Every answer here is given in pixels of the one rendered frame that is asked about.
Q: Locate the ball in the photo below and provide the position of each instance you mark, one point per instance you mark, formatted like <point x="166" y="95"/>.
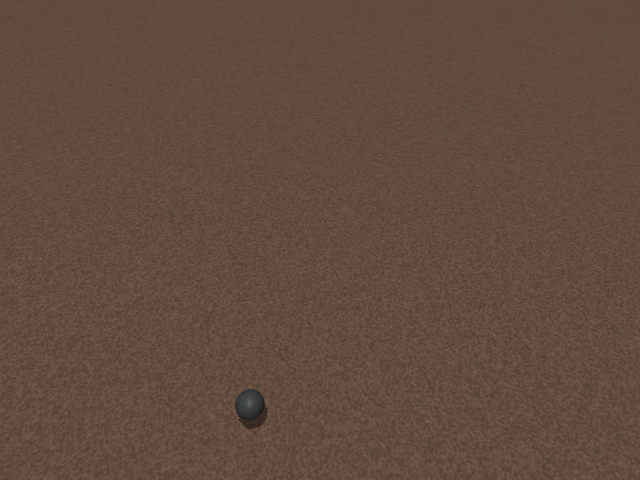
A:
<point x="249" y="404"/>

